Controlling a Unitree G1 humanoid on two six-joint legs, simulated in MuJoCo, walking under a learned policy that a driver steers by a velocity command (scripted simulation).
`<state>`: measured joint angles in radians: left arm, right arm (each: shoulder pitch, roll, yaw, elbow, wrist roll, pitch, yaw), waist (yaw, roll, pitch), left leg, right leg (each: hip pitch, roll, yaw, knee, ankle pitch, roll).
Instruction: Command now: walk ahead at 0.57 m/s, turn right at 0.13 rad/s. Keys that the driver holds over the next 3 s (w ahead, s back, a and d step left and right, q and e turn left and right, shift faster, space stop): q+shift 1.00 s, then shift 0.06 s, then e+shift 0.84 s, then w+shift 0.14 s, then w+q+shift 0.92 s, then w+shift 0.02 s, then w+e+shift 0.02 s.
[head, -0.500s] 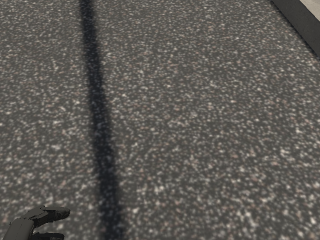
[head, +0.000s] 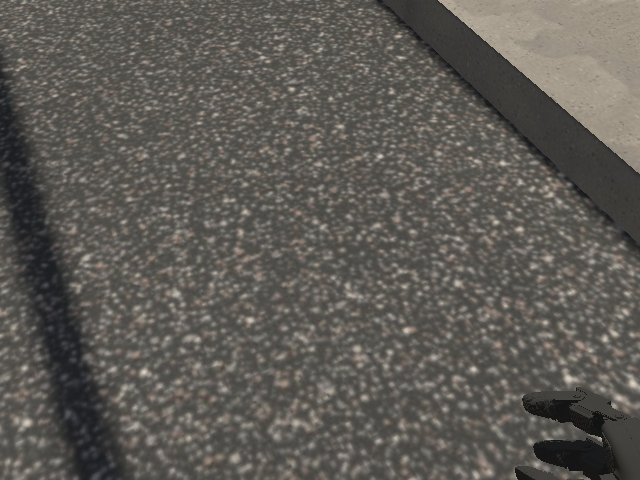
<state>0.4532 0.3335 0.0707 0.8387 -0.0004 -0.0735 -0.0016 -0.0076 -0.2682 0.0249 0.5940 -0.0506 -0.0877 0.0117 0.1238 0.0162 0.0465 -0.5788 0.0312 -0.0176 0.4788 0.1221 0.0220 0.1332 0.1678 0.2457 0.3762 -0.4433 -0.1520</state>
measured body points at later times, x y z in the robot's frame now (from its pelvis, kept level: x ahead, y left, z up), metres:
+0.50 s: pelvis +0.20 +0.02 +0.01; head +0.22 +0.02 +0.46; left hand +0.33 +0.31 -0.06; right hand +0.32 -0.25 -0.11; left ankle +0.19 +0.13 -0.72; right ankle +0.29 -0.05 -0.72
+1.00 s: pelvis +0.19 +0.03 +0.01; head +0.19 +0.08 +0.46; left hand +0.05 +0.31 -0.11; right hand +0.51 -0.02 -0.06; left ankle +0.12 +0.09 -0.72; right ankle +0.29 -0.06 -0.68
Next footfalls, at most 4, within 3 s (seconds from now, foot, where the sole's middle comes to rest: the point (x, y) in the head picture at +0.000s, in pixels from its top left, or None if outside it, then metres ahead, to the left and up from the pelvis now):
0.02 left None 0.23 0.13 -0.76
0.48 right None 0.33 -0.04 -0.76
0.94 left None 0.15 0.12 -0.76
1.42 right None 0.27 0.00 -0.76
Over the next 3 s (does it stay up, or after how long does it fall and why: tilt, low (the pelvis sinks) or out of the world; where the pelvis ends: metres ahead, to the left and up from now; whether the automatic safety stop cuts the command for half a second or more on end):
stays up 0.70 0.35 0.01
